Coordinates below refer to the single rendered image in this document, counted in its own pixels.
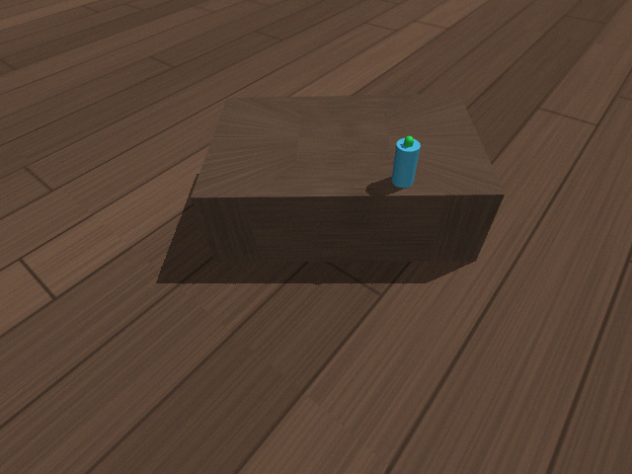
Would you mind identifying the bottle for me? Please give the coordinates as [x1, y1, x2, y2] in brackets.
[392, 136, 421, 188]

